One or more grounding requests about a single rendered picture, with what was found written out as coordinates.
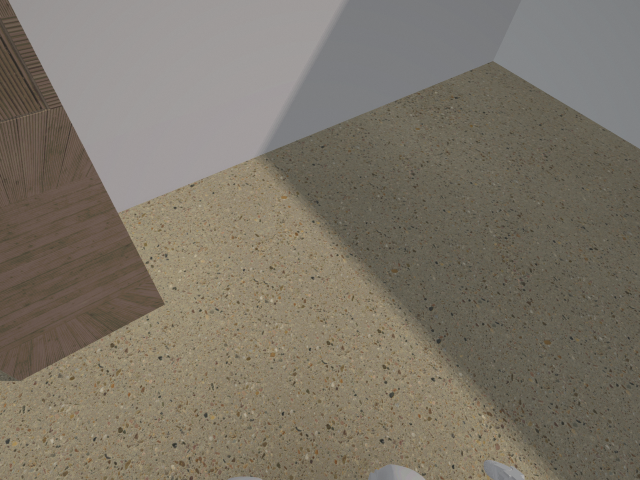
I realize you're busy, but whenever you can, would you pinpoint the drawer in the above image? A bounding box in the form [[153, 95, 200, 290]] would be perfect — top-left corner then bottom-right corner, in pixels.
[[0, 24, 46, 120]]

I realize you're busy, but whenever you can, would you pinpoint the right robot hand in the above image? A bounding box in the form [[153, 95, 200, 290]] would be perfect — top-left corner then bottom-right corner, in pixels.
[[484, 460, 525, 480]]

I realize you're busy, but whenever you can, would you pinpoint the cabinet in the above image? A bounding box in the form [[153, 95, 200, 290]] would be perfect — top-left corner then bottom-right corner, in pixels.
[[0, 0, 165, 381]]

